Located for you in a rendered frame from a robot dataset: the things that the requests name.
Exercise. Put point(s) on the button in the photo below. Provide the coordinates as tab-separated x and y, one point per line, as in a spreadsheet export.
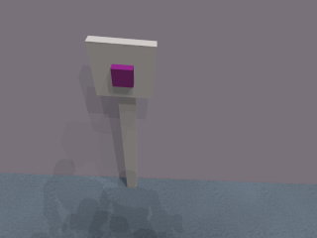
122	75

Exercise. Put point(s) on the panel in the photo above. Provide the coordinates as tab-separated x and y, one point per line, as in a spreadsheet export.
142	54

